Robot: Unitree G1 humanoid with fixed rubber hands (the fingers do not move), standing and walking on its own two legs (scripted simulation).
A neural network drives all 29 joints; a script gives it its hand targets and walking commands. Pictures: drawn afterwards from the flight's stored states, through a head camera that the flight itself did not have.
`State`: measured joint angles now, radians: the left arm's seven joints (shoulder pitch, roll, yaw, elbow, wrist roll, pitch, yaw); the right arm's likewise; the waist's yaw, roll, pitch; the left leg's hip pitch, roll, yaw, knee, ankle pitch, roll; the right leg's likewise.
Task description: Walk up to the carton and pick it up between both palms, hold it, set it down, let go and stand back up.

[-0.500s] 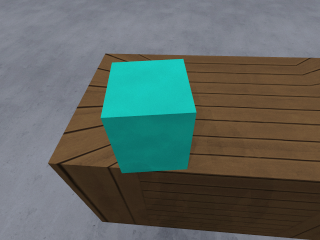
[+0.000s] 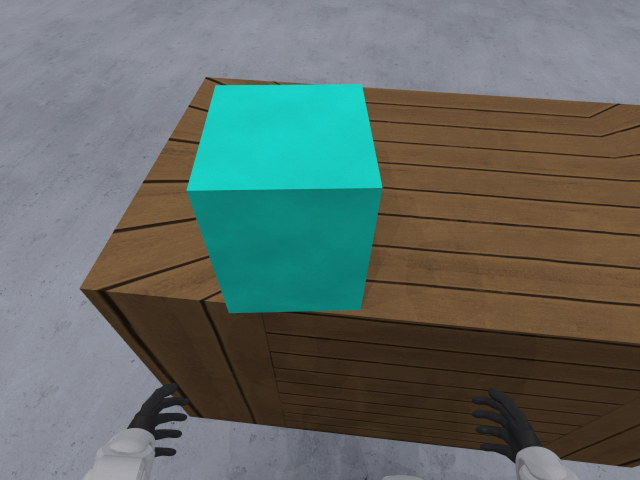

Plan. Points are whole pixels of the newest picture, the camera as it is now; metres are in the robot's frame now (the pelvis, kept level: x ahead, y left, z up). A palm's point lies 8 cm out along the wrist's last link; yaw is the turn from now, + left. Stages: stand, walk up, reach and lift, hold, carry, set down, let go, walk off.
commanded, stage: reach and lift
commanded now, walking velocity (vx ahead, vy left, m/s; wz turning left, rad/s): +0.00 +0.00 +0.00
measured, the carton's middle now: (292, 204) +0.48 +0.04 +0.07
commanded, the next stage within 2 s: none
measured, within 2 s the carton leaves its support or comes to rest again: neither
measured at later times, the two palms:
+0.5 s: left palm (109, 457) +0.18 +0.25 -0.02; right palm (510, 461) +0.15 -0.21 -0.04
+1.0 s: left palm (102, 425) +0.21 +0.25 +0.01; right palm (486, 404) +0.21 -0.18 +0.00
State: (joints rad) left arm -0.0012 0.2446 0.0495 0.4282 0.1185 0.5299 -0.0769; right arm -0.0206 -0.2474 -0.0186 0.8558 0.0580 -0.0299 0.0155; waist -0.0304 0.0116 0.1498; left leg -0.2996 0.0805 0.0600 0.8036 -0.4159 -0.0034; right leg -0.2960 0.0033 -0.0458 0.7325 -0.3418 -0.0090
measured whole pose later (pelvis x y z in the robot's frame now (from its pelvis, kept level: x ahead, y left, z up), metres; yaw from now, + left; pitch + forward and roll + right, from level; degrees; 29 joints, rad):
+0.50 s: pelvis +0.01 -0.01 +0.03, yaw -1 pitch -8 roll +0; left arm 0.17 0.30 0.05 0.43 -0.01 0.25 -0.06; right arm 0.29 -0.08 -0.02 0.43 -0.04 0.00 -0.08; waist 0.00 0.01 0.14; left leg -0.05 0.05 0.09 0.44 -0.25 -0.01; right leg -0.08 -0.01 -0.02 0.43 -0.22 0.00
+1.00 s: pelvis +0.05 +0.01 +0.04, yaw +0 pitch -6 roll -1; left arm 0.33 0.27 0.01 0.19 -0.08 0.08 -0.03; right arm 0.37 -0.09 0.02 0.29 0.09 -0.13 -0.08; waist 0.04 0.00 0.09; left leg 0.02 0.03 0.09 0.34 -0.25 0.01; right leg 0.03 -0.01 -0.02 0.27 -0.18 0.02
